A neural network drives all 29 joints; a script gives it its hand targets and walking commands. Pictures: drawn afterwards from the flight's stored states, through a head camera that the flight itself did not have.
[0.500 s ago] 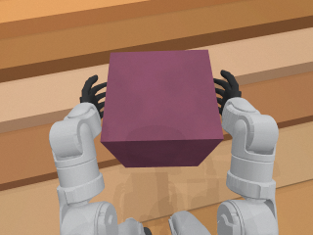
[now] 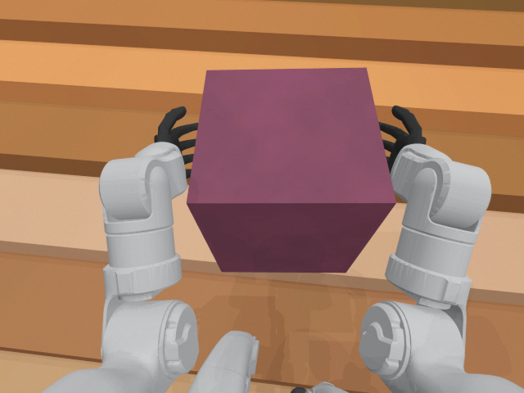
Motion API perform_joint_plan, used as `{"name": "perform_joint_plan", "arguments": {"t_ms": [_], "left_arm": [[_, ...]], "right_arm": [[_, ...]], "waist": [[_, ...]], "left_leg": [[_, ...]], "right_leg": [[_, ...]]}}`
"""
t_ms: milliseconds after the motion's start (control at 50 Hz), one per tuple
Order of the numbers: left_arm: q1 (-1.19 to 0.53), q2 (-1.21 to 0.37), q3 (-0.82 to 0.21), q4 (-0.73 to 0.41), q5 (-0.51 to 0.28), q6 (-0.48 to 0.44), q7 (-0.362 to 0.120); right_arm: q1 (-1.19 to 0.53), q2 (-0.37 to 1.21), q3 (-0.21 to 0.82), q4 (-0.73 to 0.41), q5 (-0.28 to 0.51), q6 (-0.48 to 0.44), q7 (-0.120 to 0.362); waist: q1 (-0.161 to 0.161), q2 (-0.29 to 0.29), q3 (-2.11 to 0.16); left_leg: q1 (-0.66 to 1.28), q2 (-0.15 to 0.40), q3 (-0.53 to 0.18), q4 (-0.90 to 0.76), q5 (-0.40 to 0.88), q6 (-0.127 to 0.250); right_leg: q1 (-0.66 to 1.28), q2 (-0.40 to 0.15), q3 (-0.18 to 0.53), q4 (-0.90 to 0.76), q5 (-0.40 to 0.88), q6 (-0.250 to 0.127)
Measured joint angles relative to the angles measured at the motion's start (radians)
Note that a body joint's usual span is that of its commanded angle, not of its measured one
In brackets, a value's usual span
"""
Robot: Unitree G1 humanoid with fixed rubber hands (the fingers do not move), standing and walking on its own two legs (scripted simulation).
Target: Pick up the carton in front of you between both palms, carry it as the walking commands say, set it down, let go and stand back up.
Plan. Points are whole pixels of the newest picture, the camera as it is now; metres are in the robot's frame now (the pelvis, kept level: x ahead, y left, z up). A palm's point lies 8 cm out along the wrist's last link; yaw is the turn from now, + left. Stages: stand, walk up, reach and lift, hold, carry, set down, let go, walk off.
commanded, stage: carry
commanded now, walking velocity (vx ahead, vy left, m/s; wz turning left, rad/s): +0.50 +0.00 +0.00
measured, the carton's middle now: (284, 183) +0.39 +0.04 +0.09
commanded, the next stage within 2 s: none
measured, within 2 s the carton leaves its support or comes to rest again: neither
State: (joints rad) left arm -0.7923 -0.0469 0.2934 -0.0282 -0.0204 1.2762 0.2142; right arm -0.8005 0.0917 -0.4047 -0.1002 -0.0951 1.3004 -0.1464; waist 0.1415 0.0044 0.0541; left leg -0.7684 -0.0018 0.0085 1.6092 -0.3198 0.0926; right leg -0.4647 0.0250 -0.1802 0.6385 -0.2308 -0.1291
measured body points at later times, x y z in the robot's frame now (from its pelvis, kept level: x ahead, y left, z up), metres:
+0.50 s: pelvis +0.31 +0.05 +0.10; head +0.37 +0.04 +0.54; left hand +0.71 +0.15 +0.22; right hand +0.66 -0.16 +0.22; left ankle +0.36 +0.15 -0.61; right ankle +0.23 -0.05 -0.44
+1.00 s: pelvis +0.60 -0.06 +0.19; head +0.64 -0.07 +0.64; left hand +0.97 +0.11 +0.32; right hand +0.99 -0.20 +0.32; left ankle +0.55 +0.06 -0.35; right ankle +0.70 -0.15 -0.51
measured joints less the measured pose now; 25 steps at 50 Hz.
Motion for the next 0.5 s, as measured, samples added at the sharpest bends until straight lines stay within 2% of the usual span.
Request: {"name": "perform_joint_plan", "arguments": {"t_ms": [40,100,160,200,240,280,300,320,340,360,400,440,460,500], "left_arm": [[-0.014,0.000,0.003,0.011,-0.005,-0.015,0.000],[-0.021,-0.007,0.004,0.041,0.008,-0.026,-0.006],[0.000,-0.014,0.011,0.054,0.019,-0.022,-0.012],[0.018,-0.018,0.016,0.048,0.027,-0.018,-0.016],[0.030,-0.021,0.023,0.037,0.031,-0.012,-0.031],[0.035,-0.020,0.028,0.025,0.039,-0.010,-0.038],[0.040,-0.020,0.030,0.017,0.043,-0.010,-0.041],[0.049,-0.020,0.038,0.005,0.046,-0.008,-0.043],[0.059,-0.018,0.047,-0.011,0.047,-0.004,-0.045],[0.061,-0.012,0.056,-0.024,0.049,-0.005,-0.051],[0.066,0.001,0.073,-0.045,0.054,-0.012,-0.068],[0.090,-0.018,0.087,-0.090,0.063,-0.009,-0.075],[0.105,-0.034,0.090,-0.122,0.068,-0.008,-0.076],[0.127,-0.063,0.084,-0.186,0.080,-0.011,-0.077]], "right_arm": [[0.002,-0.005,0.005,-0.012,-0.002,-0.007,0.002],[0.012,-0.019,0.015,-0.002,-0.003,-0.007,0.005],[0.026,-0.020,0.029,0.026,-0.007,-0.005,0.005],[0.036,-0.021,0.043,0.036,-0.006,-0.005,0.004],[0.047,-0.024,0.061,0.043,0.002,-0.010,0.001],[0.049,-0.033,0.083,0.050,0.015,-0.015,-0.007],[0.050,-0.036,0.093,0.057,0.023,-0.021,-0.012],[0.049,-0.037,0.103,0.067,0.036,-0.029,-0.013],[0.044,-0.036,0.115,0.080,0.043,-0.036,-0.018],[0.037,-0.033,0.126,0.089,0.047,-0.049,-0.024],[0.036,-0.022,0.147,0.097,0.052,-0.076,-0.035],[0.068,-0.011,0.164,0.060,0.068,-0.083,-0.055],[0.085,-0.010,0.166,0.032,0.079,-0.081,-0.058],[0.106,-0.015,0.165,-0.023,0.104,-0.081,-0.061]], "waist": [[-0.007,-0.001,-0.015],[-0.015,0.003,-0.049],[-0.034,0.010,-0.071],[-0.055,0.020,-0.082],[-0.082,0.016,-0.099],[-0.114,0.008,-0.115],[-0.136,-0.002,-0.122],[-0.161,-0.011,-0.123],[-0.190,-0.012,-0.120],[-0.216,-0.022,-0.100],[-0.259,-0.033,-0.055],[-0.285,-0.042,-0.021],[-0.291,-0.038,-0.007],[-0.292,-0.024,0.015]], "left_leg": [[-0.096,0.021,0.027,0.019,-0.036,0.008],[-0.250,0.050,0.034,0.175,-0.124,0.023],[-0.363,0.090,0.050,0.197,-0.119,0.014],[-0.391,0.114,0.073,0.090,-0.083,-0.002],[-0.360,0.127,0.111,-0.116,-0.028,-0.001],[-0.275,0.112,0.150,-0.346,0.016,0.019],[-0.208,0.090,0.164,-0.417,-0.042,0.024],[-0.115,0.063,0.176,-0.499,-0.074,0.030],[-0.020,0.041,0.183,-0.616,0.034,0.027],[0.017,0.030,0.192,-0.644,0.059,0.015],[0.069,0.018,0.194,-0.669,0.003,0.008],[0.144,0.008,0.191,-0.744,-0.003,-0.003],[0.187,0.007,0.187,-0.793,0.005,-0.011],[0.276,0.013,0.178,-0.891,0.023,-0.026]], "right_leg": [[0.050,-0.005,0.005,-0.048,-0.010,0.011],[0.125,-0.011,0.023,-0.098,-0.040,0.028],[0.222,-0.029,0.051,-0.160,-0.072,0.050],[0.302,-0.042,0.063,-0.232,-0.077,0.065],[0.380,-0.059,0.071,-0.322,-0.071,0.080],[0.435,-0.079,0.073,-0.372,-0.072,0.090],[0.446,-0.095,0.068,-0.363,-0.077,0.093],[0.430,-0.116,0.056,-0.301,-0.081,0.096],[0.393,-0.137,0.050,-0.164,-0.011,0.090],[0.316,-0.147,0.091,0.044,0.000,0.095],[0.110,-0.072,0.227,0.573,-0.046,0.108],[-0.058,-0.004,0.269,0.928,-0.078,0.086],[-0.129,0.010,0.263,1.016,-0.090,0.071],[-0.250,0.009,0.233,1.060,-0.116,0.048]]}}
